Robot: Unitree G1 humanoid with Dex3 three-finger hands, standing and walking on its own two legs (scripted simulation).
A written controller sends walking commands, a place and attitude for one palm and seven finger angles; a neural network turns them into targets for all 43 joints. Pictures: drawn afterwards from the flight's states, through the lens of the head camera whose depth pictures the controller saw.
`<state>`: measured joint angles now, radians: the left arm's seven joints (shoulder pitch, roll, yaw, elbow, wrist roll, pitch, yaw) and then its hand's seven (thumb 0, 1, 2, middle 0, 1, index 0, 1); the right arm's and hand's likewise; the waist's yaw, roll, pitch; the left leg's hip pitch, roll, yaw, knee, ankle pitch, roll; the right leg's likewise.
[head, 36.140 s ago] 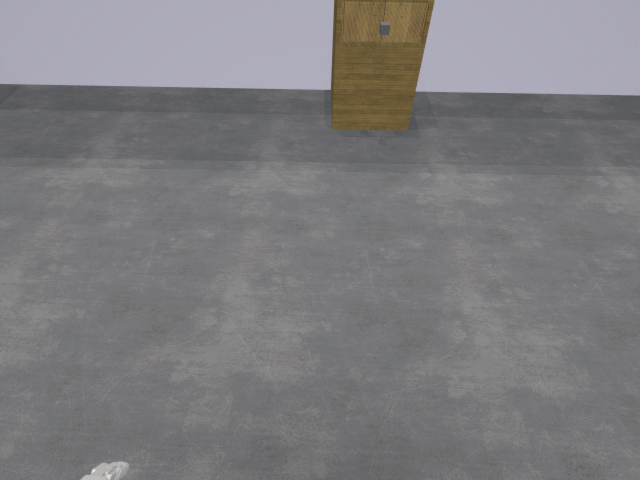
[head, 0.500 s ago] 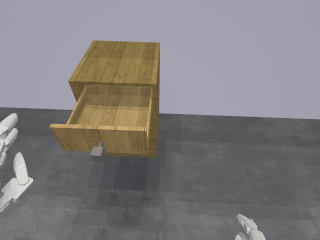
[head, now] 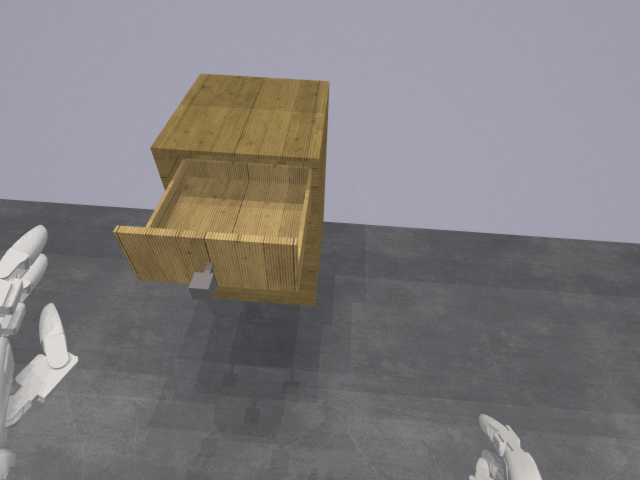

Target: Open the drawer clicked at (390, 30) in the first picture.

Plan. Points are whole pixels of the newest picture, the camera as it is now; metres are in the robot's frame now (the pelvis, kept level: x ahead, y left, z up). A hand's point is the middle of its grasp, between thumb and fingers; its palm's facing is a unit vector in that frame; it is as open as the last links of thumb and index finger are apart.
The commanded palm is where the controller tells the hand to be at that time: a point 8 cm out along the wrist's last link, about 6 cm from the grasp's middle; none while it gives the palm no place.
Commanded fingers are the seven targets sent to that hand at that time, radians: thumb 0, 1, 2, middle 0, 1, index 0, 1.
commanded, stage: stop stepping back and stand still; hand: left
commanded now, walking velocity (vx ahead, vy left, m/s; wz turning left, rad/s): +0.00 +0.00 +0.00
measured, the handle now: (205, 278) +0.55 +0.26 -0.20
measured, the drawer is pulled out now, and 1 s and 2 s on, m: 0.29 0.29 0.29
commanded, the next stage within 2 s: let the arm hang, fingers relaxed in 0.02 s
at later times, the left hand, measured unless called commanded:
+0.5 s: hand out of the picture +0.01 +0.18 -0.18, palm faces +0.09 -0.98 -0.20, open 6.9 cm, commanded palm none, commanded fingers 0.00 0.90 0.90 -0.20 -0.30 -0.20 -0.30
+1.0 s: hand out of the picture +0.02 +0.18 -0.17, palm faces +0.05 -0.98 -0.18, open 7.3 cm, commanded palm none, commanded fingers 0.00 0.90 0.90 -0.20 -0.30 -0.20 -0.30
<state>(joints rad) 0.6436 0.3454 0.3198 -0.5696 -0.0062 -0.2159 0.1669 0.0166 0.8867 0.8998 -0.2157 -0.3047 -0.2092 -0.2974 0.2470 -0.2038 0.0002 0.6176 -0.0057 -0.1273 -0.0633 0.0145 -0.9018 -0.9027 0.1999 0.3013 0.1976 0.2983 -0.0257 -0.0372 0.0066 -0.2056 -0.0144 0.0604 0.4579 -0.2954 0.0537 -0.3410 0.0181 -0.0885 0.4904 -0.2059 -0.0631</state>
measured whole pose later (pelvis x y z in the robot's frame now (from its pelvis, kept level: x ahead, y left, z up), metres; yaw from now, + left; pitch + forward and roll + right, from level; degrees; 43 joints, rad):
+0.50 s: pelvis +0.01 +0.00 +0.00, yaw +2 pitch -1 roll +0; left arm 0.33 0.18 0.05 0.95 0.02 0.04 0.03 -0.01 1.01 0.90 -0.21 -0.30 -0.20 -0.30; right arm 0.36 -0.14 0.01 1.00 -0.02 0.04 -0.02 0.01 -0.91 -0.90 0.20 0.30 0.20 0.30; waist 0.01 -0.04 0.09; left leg -0.23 0.03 0.04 0.51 -0.26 -0.01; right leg -0.29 0.03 -0.12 0.46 -0.16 -0.08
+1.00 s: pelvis +0.03 +0.02 +0.01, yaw +0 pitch -2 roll +0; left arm 0.29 0.10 0.01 1.14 0.02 0.01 0.05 0.02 0.93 0.90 -0.21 -0.30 -0.20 -0.29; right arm 0.35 -0.06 0.01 1.12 -0.01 0.00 -0.05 0.00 -0.91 -0.90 0.20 0.30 0.20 0.30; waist -0.01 0.01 0.05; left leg -0.13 0.01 0.08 0.42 -0.26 0.02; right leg -0.22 0.01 -0.08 0.40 -0.16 -0.04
